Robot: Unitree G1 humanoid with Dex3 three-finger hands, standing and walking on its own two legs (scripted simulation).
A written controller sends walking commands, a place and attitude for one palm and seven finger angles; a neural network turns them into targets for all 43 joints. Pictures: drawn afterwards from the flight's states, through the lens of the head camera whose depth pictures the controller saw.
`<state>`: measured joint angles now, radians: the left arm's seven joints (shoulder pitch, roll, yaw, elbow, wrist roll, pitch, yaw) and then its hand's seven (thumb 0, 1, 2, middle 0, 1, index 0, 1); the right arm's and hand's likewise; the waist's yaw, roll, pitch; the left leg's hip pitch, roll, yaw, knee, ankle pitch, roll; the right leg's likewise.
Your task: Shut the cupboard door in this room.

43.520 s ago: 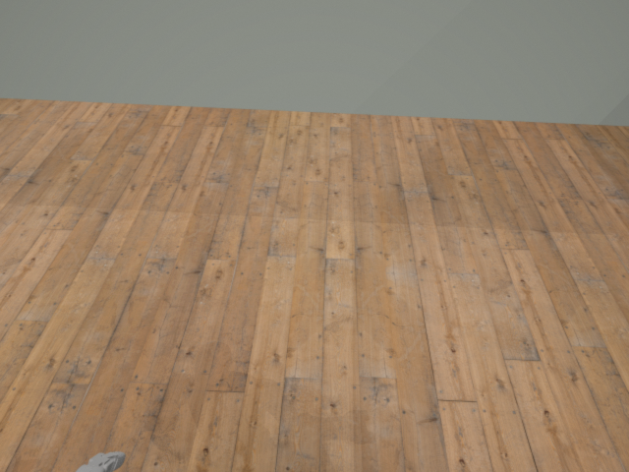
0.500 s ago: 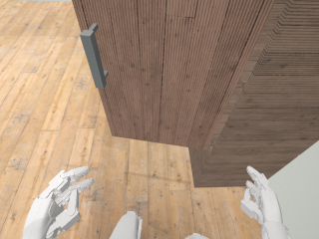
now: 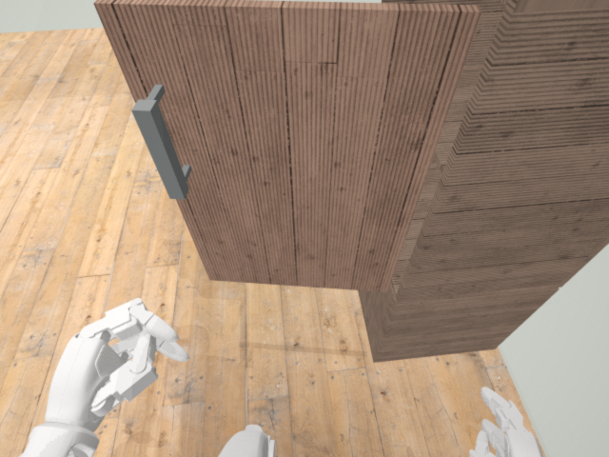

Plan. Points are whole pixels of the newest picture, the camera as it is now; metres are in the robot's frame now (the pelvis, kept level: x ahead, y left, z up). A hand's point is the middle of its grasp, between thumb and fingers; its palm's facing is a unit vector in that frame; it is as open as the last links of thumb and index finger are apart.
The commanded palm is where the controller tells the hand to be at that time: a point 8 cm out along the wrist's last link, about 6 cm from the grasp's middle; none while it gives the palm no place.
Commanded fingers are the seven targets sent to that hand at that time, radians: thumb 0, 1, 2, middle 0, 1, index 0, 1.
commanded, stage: raise the hand and make a fist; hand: left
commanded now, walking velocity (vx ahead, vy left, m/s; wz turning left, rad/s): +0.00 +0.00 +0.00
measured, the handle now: (168, 144) +0.48 +0.23 +0.14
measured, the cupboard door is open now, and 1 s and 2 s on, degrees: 79 79 79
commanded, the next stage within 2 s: bring the fist close to the handle in 0.94 s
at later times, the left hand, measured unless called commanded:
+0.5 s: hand (114, 328) +0.22 +0.20 +0.14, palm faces -0.01 -1.00 -0.05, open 3.1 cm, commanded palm +0.20 +0.25 +0.15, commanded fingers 0.00 0.90 0.90 -1.30 -1.50 -1.30 -1.50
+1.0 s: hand (123, 320) +0.22 +0.19 +0.15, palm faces +0.00 -1.00 -0.06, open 3.1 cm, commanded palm +0.20 +0.24 +0.15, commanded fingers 0.00 0.90 0.90 -1.30 -1.50 -1.30 -1.50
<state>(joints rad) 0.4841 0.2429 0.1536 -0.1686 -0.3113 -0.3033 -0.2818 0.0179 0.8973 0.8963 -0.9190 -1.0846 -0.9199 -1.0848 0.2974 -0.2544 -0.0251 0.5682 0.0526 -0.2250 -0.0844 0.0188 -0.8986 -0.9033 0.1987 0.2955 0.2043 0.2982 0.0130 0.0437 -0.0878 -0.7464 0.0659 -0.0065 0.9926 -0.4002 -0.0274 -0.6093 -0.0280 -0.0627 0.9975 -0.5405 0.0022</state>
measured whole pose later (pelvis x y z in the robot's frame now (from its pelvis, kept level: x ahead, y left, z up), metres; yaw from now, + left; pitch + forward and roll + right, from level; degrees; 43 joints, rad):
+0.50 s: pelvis +0.00 +0.01 +0.03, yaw +1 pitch +3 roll -2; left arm 0.33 0.28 0.18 -0.18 -0.32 -0.13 -0.28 0.02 0.90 0.90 -1.28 -1.48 -1.28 -1.48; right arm 0.24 -0.23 0.06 0.55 0.06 -0.25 -0.07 0.02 -0.90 -0.90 0.20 0.30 0.21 0.30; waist 0.04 0.05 -0.06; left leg -0.53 0.05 -0.01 0.81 -0.33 -0.01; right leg -0.37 -0.03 -0.07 0.78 -0.45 0.02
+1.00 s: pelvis +0.00 +0.00 +0.04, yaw +1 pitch +1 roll -1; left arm 0.31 0.26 0.19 -0.14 -0.31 -0.12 -0.27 0.02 0.90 0.90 -1.30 -1.50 -1.30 -1.50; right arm 0.26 -0.25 0.04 0.59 0.06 -0.27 -0.06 0.02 -0.90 -0.90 0.20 0.30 0.20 0.30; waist 0.02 0.05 -0.04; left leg -0.46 0.05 0.00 0.73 -0.29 -0.02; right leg -0.32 -0.03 -0.07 0.73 -0.42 0.01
